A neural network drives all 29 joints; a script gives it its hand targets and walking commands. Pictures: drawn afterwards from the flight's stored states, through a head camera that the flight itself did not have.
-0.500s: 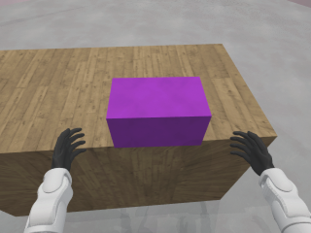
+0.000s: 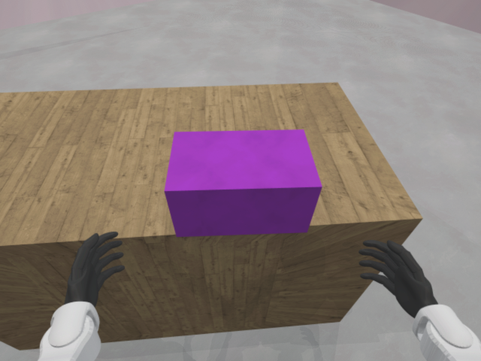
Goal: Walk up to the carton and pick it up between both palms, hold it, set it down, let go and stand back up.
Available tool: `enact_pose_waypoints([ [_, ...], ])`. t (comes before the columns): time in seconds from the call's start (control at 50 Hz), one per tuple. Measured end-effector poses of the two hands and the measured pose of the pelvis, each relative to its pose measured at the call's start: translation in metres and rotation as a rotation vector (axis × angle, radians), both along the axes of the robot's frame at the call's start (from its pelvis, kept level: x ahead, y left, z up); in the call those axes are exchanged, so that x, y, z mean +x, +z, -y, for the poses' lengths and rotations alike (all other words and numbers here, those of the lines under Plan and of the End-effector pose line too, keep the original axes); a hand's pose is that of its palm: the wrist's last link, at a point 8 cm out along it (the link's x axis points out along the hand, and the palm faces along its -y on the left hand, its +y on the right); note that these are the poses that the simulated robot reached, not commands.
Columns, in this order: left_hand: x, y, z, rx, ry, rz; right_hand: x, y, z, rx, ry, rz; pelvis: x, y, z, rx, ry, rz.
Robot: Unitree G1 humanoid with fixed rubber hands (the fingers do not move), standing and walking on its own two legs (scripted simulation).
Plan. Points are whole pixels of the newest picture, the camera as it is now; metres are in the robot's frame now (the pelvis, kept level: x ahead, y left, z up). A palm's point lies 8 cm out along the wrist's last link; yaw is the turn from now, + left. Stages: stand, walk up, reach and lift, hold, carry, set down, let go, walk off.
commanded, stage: set down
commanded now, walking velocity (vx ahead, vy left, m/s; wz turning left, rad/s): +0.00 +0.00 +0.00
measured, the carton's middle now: (241, 182) +0.46 +0.01 +0.01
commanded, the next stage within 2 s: let go in 1.78 s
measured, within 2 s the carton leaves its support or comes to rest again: neither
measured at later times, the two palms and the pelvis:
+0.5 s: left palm (88, 293) +0.21 +0.25 +0.03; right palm (399, 298) +0.22 -0.24 +0.02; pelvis +0.02 +0.01 +0.00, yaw +0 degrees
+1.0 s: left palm (88, 322) +0.19 +0.26 -0.02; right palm (391, 327) +0.19 -0.23 -0.03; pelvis +0.02 +0.01 +0.00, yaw +0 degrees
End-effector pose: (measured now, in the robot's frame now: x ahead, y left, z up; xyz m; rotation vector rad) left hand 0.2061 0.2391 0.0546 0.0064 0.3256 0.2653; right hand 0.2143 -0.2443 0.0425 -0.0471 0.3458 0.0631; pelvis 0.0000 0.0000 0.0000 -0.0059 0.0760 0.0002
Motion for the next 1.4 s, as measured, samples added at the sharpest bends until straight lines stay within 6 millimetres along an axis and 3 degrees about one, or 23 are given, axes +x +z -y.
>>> enact_pose_waypoints([
  [0.48, 0.009, -0.024, -0.006, -0.001, -0.028, -0.131, 0.004, -0.022, -0.008, -0.043, -0.04, -0.121, 0.016, 0.001, -0.006, -0.005, 0.002, -0.018],
  [1.16, -0.026, -0.093, -0.018, -0.017, -0.004, -0.366, -0.038, -0.086, -0.021, -0.07, -0.16, -0.301, 0.025, 0.002, -0.009, -0.009, 0.002, -0.028],
  [1.4, -0.032, -0.112, -0.025, -0.003, -0.018, -0.458, -0.042, -0.105, -0.027, -0.103, -0.184, -0.35, 0.035, 0.002, -0.01, -0.009, 0.003, -0.041],
])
